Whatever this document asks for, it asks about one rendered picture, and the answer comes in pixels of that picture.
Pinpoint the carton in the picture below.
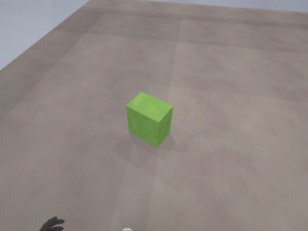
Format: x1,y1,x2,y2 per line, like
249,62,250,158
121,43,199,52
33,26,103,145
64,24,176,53
126,92,173,148

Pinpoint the left robot hand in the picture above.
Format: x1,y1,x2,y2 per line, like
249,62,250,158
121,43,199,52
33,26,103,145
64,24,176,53
39,217,64,231

